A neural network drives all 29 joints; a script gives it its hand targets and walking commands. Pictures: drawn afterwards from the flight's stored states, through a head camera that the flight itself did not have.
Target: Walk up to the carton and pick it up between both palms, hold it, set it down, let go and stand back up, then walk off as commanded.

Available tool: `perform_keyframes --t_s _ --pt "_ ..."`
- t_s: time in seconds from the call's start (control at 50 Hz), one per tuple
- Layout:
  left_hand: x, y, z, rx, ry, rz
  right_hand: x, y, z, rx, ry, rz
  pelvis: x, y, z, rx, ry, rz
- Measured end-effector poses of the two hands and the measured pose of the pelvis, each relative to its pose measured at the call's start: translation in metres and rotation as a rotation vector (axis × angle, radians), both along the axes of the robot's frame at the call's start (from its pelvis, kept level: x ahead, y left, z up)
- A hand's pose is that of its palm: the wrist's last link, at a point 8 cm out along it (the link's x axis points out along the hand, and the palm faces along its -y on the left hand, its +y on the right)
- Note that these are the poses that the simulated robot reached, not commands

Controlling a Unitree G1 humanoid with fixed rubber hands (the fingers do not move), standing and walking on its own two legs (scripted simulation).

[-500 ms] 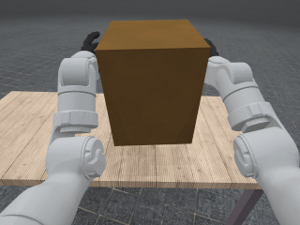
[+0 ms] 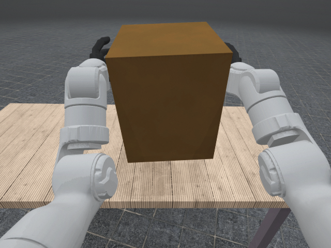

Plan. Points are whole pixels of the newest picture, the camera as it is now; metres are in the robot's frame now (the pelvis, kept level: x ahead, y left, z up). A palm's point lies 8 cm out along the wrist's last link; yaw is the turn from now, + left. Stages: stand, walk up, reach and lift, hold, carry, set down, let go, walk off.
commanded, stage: hold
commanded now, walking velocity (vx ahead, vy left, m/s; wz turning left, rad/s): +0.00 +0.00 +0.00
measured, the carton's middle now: (167, 91) +0.37 +0.00 +0.27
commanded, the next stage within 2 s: none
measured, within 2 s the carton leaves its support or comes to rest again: neither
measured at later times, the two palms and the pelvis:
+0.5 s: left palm (100, 69) +0.37 +0.15 +0.32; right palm (233, 72) +0.37 -0.15 +0.32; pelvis +0.00 +0.00 +0.00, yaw +0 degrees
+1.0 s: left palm (99, 69) +0.36 +0.15 +0.32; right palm (233, 73) +0.36 -0.14 +0.32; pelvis +0.00 +0.00 +0.00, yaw +0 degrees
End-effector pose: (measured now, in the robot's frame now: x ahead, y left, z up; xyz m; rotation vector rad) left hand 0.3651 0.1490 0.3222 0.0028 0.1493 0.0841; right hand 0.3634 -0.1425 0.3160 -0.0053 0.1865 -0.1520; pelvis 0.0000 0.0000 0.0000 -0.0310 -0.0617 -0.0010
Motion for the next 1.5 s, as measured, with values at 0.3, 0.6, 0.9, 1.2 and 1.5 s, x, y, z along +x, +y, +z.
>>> perform_keyframes --t_s 0.3,0.6,0.9,1.2,1.5 --pt "0.004 -0.004 0.002 0.009 0.003 -0.006 0.001 -0.004 0.002 0.002 0.005 -0.006 -0.004 -0.001 0.0 0.0 0.02 -0.004" --pt "0.004 -0.002 0.002 0.002 0.003 0.008 0.005 -0.002 0.0 -0.012 0.008 0.008 0.0 -0.005 0.0 0.0 0.02 -0.002" --pt "-0.003 -0.001 -0.001 0.0 0.005 0.003 -0.003 -0.001 -0.003 0.003 0.012 0.002 0.0 -0.002 0.0 0.001 -0.014 0.004" --pt "0.007 -0.006 0.001 -0.003 0.015 -0.008 0.003 -0.006 0.003 0.005 0.022 -0.012 -0.008 -0.003 0.0 0.002 0.032 -0.009" --pt "0.004 0.001 0.001 0.005 0.004 0.01 0.005 0.001 -0.003 -0.005 0.015 0.01 0.002 -0.003 0.0 0.001 0.017 0.004"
